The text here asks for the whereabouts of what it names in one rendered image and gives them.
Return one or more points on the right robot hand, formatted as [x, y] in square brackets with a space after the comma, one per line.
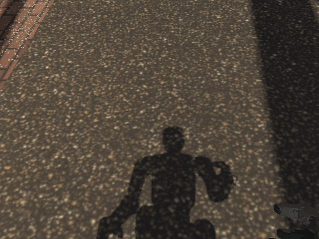
[305, 214]

